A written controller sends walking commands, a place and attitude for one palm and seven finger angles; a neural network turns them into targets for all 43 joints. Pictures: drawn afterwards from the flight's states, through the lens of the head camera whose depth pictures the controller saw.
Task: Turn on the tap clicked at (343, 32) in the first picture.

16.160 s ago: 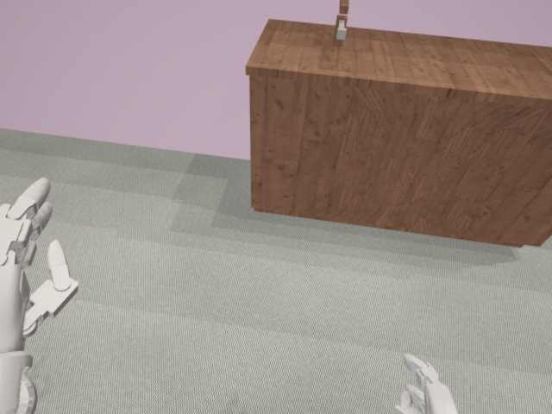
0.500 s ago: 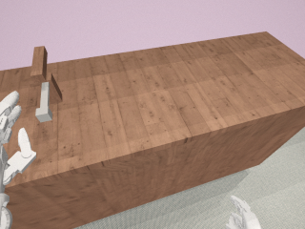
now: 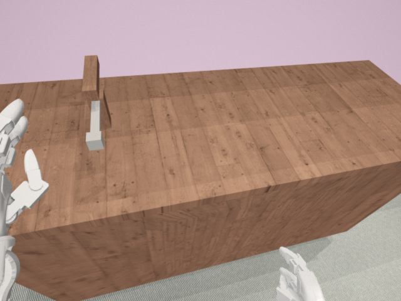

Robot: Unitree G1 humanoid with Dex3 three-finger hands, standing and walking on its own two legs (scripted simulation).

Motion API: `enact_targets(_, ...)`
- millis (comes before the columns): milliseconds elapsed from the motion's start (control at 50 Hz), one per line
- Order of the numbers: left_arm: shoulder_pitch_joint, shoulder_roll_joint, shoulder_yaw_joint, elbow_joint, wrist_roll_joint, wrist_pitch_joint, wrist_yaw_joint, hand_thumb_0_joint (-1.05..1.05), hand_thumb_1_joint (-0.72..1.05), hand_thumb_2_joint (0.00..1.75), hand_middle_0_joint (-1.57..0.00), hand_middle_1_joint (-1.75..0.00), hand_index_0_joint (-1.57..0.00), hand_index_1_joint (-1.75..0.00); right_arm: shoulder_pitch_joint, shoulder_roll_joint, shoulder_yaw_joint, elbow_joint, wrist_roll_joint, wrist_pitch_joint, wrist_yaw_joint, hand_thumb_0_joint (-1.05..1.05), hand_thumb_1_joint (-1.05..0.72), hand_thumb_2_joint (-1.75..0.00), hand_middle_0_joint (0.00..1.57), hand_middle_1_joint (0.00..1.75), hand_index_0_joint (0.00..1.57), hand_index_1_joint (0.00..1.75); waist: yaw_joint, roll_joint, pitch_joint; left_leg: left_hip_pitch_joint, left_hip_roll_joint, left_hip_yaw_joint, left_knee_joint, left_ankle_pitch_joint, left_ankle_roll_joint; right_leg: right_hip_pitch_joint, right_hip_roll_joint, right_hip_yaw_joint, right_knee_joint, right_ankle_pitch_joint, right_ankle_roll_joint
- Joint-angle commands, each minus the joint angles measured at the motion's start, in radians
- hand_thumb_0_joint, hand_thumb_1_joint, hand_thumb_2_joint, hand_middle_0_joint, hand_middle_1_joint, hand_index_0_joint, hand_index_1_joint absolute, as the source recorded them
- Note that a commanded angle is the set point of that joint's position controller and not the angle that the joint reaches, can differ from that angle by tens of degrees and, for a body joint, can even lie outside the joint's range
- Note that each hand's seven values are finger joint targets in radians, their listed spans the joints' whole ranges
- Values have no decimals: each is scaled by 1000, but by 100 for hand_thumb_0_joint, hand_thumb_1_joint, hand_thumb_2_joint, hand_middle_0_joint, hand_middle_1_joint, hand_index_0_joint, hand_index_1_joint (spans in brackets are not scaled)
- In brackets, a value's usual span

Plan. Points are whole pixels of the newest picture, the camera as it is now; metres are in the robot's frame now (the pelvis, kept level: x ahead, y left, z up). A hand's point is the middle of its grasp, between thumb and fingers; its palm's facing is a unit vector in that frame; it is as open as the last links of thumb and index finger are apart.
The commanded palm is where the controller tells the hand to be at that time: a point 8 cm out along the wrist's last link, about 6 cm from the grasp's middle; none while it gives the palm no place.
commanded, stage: come to a stop and stand still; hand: left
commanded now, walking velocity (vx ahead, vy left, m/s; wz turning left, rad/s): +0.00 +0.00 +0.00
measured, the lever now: (95, 140) +0.37 +0.27 +0.09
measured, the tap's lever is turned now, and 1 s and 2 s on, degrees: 0 0 0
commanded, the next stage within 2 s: look again from close up in 0.14 s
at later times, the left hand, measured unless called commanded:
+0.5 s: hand (61, 187) +0.22 +0.24 +0.17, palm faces +0.39 -0.86 -0.33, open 7.4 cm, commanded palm +0.16 +0.27 +0.18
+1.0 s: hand (83, 209) +0.20 +0.20 +0.15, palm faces +0.40 -0.86 -0.31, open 7.4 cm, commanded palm +0.15 +0.25 +0.17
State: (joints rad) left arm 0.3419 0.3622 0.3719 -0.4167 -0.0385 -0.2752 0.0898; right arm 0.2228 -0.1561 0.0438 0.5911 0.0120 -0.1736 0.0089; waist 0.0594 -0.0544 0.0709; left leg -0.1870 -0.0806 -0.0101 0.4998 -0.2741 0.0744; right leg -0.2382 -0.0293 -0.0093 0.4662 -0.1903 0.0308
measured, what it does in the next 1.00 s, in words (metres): stands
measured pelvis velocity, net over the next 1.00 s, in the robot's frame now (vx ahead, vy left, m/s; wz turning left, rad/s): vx -0.01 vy -0.05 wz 0.01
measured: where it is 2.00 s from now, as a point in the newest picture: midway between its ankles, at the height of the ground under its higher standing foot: outside the picture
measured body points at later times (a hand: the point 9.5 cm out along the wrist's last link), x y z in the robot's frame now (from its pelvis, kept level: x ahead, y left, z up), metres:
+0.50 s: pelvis +0.00 -0.01 +0.00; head +0.02 +0.02 +0.45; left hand +0.19 +0.28 +0.18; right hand +0.18 -0.24 -0.06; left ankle +0.00 +0.07 -0.74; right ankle +0.04 -0.14 -0.74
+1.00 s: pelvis -0.01 -0.05 -0.01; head -0.02 -0.05 +0.44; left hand +0.17 +0.25 +0.17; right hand +0.20 -0.26 -0.07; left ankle +0.00 +0.07 -0.74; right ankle +0.04 -0.14 -0.74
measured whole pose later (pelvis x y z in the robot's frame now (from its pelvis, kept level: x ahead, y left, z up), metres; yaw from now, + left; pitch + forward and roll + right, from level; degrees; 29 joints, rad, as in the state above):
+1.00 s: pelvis -0.01 -0.05 -0.01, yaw +0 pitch +0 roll +1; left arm 0.38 0.36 0.31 -0.43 -0.11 -0.06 0.09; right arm 0.16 -0.23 0.03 0.57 0.00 -0.11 -0.01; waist 0.06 -0.01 -0.02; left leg -0.31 -0.04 -0.03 0.65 -0.33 0.01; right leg -0.38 0.02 -0.02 0.65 -0.27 -0.03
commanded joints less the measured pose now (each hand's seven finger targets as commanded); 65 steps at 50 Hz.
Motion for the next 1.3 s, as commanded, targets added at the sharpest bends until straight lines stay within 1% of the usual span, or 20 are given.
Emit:
enact_targets(0, -123, 113, 27, -217, 4, -58, 19, 0, 90, 90, -20, -30, -20, -30, -79, -169, -81, -146, 0, -54, -10, 0, -90, -90, 20, 30, 20, 30, -31, 151, -147, -83, 163, -101, -162, 220, -103, 164, -13, 24, -4, 132, -51)
enact_targets(220, -63, 167, 90, -268, 1, -37, 29, 0, 90, 90, -20, -30, -20, -30, -122, -162, -73, -182, 4, -5, -23, 0, -90, -90, 20, 30, 20, 30, -33, 146, -152, -97, 140, -80, -164, 172, -92, 209, -13, 25, -51, 172, -51)
enact_targets(360, -20, 146, 71, -263, -2, -31, 33, 0, 90, 90, -20, -30, -20, -30, -107, -168, -79, -180, 0, -3, -31, 0, -90, -90, 20, 30, 20, 30, -32, 132, -164, -80, 137, -78, -148, 206, -86, 222, -19, 26, -63, 198, -50)
enact_targets(600, -18, 147, 68, -239, 2, -16, 34, 0, 90, 90, -20, -30, -20, -30, -107, -173, -79, -171, 0, -1, -40, 0, -90, -90, 20, 30, 20, 30, -32, 95, -122, -104, 131, -81, -175, 68, -62, 189, -22, 53, -105, 89, -48)
enact_targets(620, -933, 927, 263, -656, 33, -157, 56, 0, 90, 90, -20, -30, -20, -30, 77, -231, 144, -323, 63, 38, -112, 0, -90, -90, 20, 30, 20, 30, -128, 403, -94, -360, 117, -130, -138, -44, -34, 214, 59, 27, 53, -134, 22)
enact_targets(640, -631, 466, 301, -82, 112, 36, 22, 0, 90, 90, -20, -30, -20, -30, -68, -167, -68, -161, -84, 16, -96, 0, -90, -90, 20, 30, 20, 30, 41, 297, -322, -26, 93, -75, -109, 277, -115, 170, 27, -14, 37, -9, -86)
enact_targets(660, -365, 268, 86, 61, -41, 136, -7, 0, 90, 90, -20, -30, -20, -30, -48, -223, -75, -178, -56, 8, -37, 0, -90, -90, 20, 30, 20, 30, -6, 238, -272, 1, 78, -72, -78, 545, -165, 78, 58, -89, 20, 97, -100)
enact_targets(680, -400, 209, 129, -57, -92, 176, -56, 0, 90, 90, -20, -30, -20, -30, -39, -264, -84, -142, -55, -6, -17, 0, -90, -90, 20, 30, 20, 30, 2, 208, -342, 143, 95, -47, -53, 593, -176, 33, 71, -73, 5, 176, -83)
enact_targets(700, -269, 181, 101, -22, -142, 235, -94, 0, 90, 90, -20, -30, -20, -30, -61, -252, -90, -132, -34, -10, -21, 0, -90, -90, 20, 30, 20, 30, 17, 171, -343, 150, 95, -44, -52, 614, -166, 56, 64, -77, 14, 188, -80)
enact_targets(720, -135, 35, -3, 36, -164, 304, -128, 0, 90, 90, -20, -30, -20, -30, -135, -229, -61, -141, 1, -8, -3, 0, -90, -90, 20, 30, 20, 30, 20, 154, -276, 129, 101, -33, -65, 575, -169, 23, 73, -84, 20, 149, -77)
enact_targets(760, -105, 69, -50, -84, -105, 339, -147, 0, 90, 90, -20, -30, -20, -30, -161, -255, -64, -154, -3, -8, 19, 0, -90, -90, 20, 30, 20, 30, 13, 79, -193, 20, 102, -33, -53, 456, -117, -9, 57, -102, 26, 168, -66)
enact_targets(800, -36, 133, 5, -163, -71, 315, -116, 0, 90, 90, -20, -30, -20, -30, -180, -246, -66, -179, -8, 3, 21, 0, -90, -90, 20, 30, 20, 30, 9, 16, -165, -58, 98, -44, -56, 249, -94, -41, 61, -108, 56, 68, -59)
enact_targets(840, -107, 221, 102, -303, -66, 237, -55, 0, 90, 90, -20, -30, -20, -30, -208, -226, -62, -203, -16, 11, 9, 0, -90, -90, 20, 30, 20, 30, 14, 47, -236, -87, 77, -36, -51, 112, -84, -42, 62, -90, 80, -22, -60)
enact_targets(880, -114, 239, 172, -256, -91, 158, 4, 0, 90, 90, -20, -30, -20, -30, -212, -213, -64, -186, -19, 14, -15, 0, -90, -90, 20, 30, 20, 30, 14, 27, -214, -137, 74, -37, -22, -3, -70, -83, 66, -75, 93, -119, -52)
enact_targets(920, -227, 301, 211, -307, -82, 96, 64, 0, 90, 90, -20, -30, -20, -30, -219, -196, -53, -168, -7, 14, -33, 0, -90, -90, 20, 30, 20, 30, 14, 151, -200, -155, 68, -22, -8, -127, -65, -116, 59, -45, 92, -209, -51)
enact_targets(960, -201, 205, 122, -239, -62, 83, 96, 0, 90, 90, -20, -30, -20, -30, -195, -176, -52, -149, -15, 1, -42, 0, -90, -90, 20, 30, 20, 30, 5, 194, -192, -174, 62, -24, 16, -138, -63, -119, 48, -40, 93, -217, -58)
enact_targets(1020, -239, 211, 73, -156, -50, 135, 77, 0, 90, 90, -20, -30, -20, -30, -205, -194, -38, -129, -2, 1, -64, 0, -90, -90, 20, 30, 20, 30, -25, 155, -150, -202, 54, -12, 53, -182, -44, -145, 26, -6, 48, -277, -48)
enact_targets(1080, -271, 206, 6, -140, -77, 222, 15, 0, 90, 90, -20, -30, -20, -30, -230, -202, -40, -127, 3, 0, -94, 0, -90, -90, 20, 30, 20, 30, -23, 112, -140, -219, 54, -14, 88, -173, -39, -107, -17, 67, -27, -375, -37)
enact_targets(1180, -235, 248, 74, -151, -109, 276, 1, 0, 90, 90, -20, -30, -20, -30, -240, -187, -54, -104, 13, -5, -112, 0, -90, -90, 20, 30, 20, 30, 9, 37, -165, -256, 88, -40, 142, -123, -67, -31, -99, 193, -83, -411, -1)
enact_targets(1280, -80, 219, 128, -196, -142, 236, 29, 0, 90, 90, -20, -30, -20, -30, -220, -178, -63, -100, 11, -17, -100, 0, -90, -90, 20, 30, 20, 30, 28, 23, -211, -256, 102, -49, 142, -47, -68, 11, -103, 169, -30, -204, 11)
